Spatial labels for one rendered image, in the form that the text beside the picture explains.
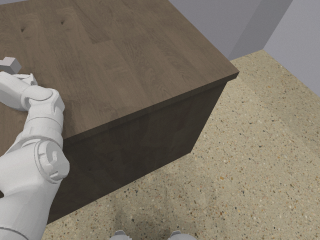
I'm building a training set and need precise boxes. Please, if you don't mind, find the tap lever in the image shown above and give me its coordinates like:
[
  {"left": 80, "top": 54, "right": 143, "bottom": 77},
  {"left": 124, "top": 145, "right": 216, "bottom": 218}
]
[{"left": 0, "top": 57, "right": 22, "bottom": 75}]

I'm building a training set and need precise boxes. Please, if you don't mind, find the left robot hand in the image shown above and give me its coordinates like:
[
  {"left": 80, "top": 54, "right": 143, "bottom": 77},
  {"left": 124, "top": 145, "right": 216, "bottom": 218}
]
[{"left": 0, "top": 71, "right": 38, "bottom": 112}]

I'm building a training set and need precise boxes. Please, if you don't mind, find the robot right shin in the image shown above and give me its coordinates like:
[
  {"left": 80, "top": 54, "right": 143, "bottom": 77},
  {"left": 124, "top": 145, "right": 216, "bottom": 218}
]
[{"left": 170, "top": 230, "right": 181, "bottom": 238}]

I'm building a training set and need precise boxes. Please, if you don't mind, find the robot left forearm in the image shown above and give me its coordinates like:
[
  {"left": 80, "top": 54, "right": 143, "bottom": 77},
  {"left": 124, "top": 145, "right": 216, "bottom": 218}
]
[{"left": 0, "top": 85, "right": 65, "bottom": 193}]

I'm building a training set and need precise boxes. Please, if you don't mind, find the robot shin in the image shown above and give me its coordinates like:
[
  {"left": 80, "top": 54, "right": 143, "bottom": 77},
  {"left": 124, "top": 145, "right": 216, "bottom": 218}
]
[
  {"left": 114, "top": 230, "right": 126, "bottom": 236},
  {"left": 170, "top": 230, "right": 181, "bottom": 238}
]

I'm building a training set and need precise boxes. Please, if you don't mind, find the left robot upper arm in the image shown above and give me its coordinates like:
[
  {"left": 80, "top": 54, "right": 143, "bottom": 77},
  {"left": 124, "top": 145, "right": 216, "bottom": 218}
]
[{"left": 0, "top": 140, "right": 70, "bottom": 240}]

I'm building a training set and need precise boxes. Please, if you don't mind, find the robot left shin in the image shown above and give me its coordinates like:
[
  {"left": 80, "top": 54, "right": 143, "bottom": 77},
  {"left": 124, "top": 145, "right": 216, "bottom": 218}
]
[{"left": 114, "top": 230, "right": 126, "bottom": 236}]

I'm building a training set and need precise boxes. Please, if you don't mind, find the counter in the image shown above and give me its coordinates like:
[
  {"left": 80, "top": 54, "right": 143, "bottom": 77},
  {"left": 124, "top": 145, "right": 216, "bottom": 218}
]
[{"left": 0, "top": 0, "right": 240, "bottom": 225}]

